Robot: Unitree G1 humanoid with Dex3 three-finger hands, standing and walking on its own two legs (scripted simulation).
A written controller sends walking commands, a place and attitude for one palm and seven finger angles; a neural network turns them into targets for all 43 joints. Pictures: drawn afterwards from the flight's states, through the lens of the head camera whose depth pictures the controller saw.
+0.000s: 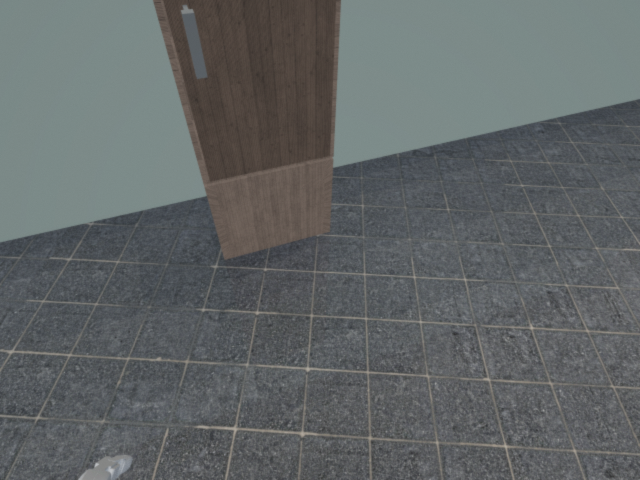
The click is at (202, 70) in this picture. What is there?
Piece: cupboard door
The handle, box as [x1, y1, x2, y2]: [181, 5, 207, 78]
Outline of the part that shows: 182,5 183,9 181,10 195,73 197,78 206,77 207,76 194,14 192,9 188,9 186,5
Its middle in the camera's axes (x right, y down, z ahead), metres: -0.31 -0.47 +0.92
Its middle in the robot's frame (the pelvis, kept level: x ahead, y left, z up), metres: +1.00 +0.36 +0.10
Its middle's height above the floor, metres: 0.87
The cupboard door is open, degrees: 0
